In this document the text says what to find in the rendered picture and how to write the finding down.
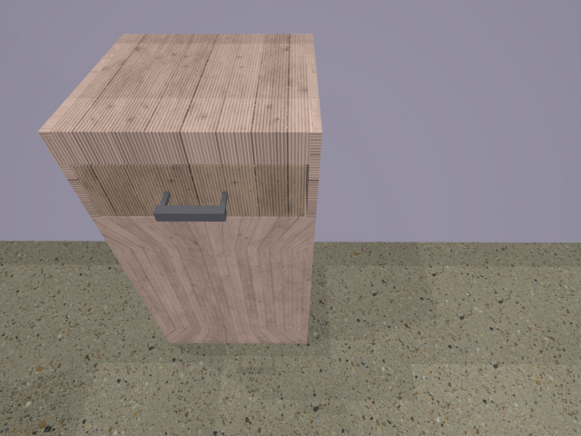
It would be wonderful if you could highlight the drawer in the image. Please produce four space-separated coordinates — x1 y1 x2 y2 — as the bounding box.
73 164 307 217

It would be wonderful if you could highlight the handle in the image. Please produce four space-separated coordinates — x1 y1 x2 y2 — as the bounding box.
153 192 228 222

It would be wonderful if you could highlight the cabinet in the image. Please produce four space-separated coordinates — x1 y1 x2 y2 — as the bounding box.
38 34 322 343

